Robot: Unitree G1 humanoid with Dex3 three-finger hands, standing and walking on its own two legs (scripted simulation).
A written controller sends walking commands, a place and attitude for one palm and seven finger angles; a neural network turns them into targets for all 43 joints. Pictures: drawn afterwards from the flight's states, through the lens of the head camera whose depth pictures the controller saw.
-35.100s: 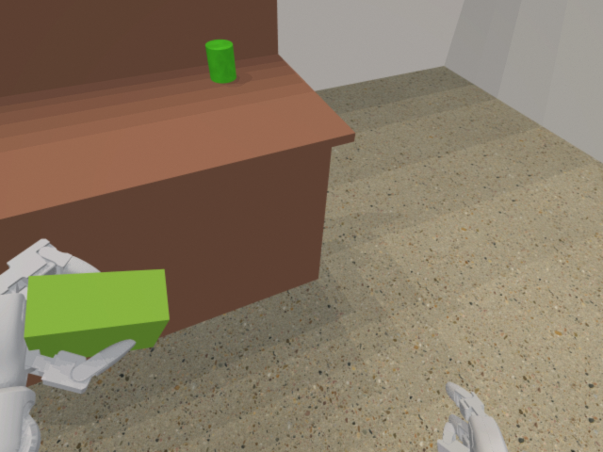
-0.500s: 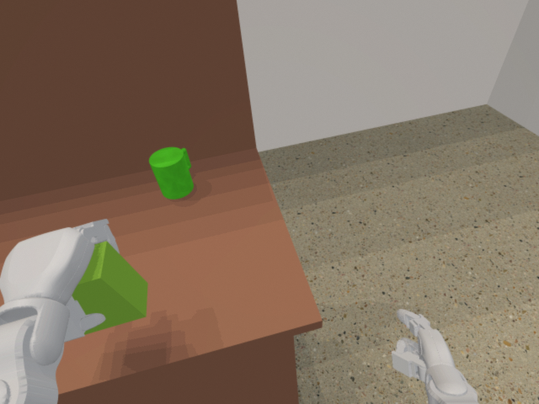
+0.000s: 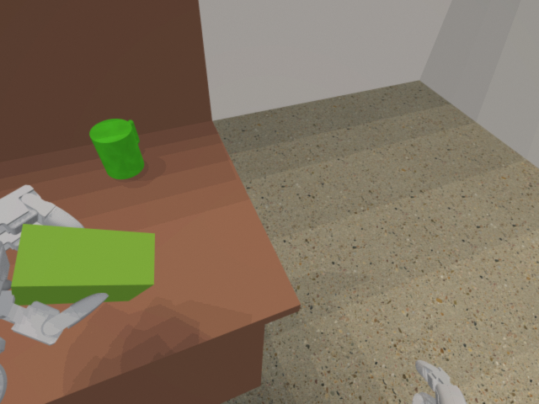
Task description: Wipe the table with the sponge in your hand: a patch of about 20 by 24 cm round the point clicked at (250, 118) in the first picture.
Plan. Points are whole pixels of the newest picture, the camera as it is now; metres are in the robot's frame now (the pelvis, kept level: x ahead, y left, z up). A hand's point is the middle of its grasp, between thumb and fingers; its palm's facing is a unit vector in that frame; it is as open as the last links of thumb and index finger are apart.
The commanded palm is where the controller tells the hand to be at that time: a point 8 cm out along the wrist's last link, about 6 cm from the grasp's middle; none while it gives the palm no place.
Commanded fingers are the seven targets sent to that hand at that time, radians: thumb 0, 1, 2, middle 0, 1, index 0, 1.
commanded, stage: step back with the hand held close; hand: left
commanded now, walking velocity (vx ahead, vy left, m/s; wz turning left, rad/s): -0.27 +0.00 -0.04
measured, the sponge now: (104, 269) +0.23 +0.19 +0.16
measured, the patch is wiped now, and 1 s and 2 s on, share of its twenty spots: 0.90 0.90 0.90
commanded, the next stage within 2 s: stop stepping back and stand still in 1.14 s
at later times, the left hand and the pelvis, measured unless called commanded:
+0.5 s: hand out of the picture +0.16 +0.26 +0.19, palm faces +0.40 -0.85 -0.34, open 9.8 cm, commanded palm +0.10 +0.30 +0.21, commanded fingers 0.00 0.10 1.30 -1.20 -1.60 -1.20 -1.60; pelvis -0.05 +0.02 -0.01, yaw +1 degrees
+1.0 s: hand out of the picture +0.09 +0.22 +0.19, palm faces +0.25 -0.88 -0.41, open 9.8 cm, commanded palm +0.05 +0.28 +0.21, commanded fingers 0.00 0.10 1.30 -1.20 -1.60 -1.20 -1.60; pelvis -0.12 +0.01 +0.00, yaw -2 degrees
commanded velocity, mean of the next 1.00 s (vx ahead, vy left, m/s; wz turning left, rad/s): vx -0.35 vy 0.00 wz -0.01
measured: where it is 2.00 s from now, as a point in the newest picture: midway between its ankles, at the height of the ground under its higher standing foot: outside the picture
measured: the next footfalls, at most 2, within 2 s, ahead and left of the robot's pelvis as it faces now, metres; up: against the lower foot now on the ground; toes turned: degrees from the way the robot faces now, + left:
right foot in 0.72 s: -0.08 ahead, -0.12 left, +0.00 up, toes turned +1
left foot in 1.06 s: -0.10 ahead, +0.15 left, +0.00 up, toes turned -1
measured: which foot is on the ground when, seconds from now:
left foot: down 0.00-0.86, up 0.88-1.00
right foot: down 0.00-0.54, up 0.56-0.70, down 0.72-1.00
